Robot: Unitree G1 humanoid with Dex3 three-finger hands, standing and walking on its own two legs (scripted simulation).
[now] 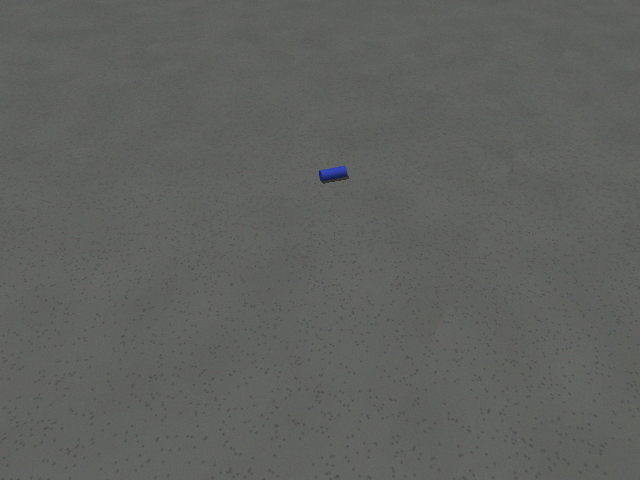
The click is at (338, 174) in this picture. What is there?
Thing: lying can
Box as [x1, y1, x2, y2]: [319, 166, 346, 180]
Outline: 345,166 320,170 320,179 325,180 345,176
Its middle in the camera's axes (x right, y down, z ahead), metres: +0.07 -0.34 +1.96
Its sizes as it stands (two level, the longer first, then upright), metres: 0.131 0.054 0.054
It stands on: the floor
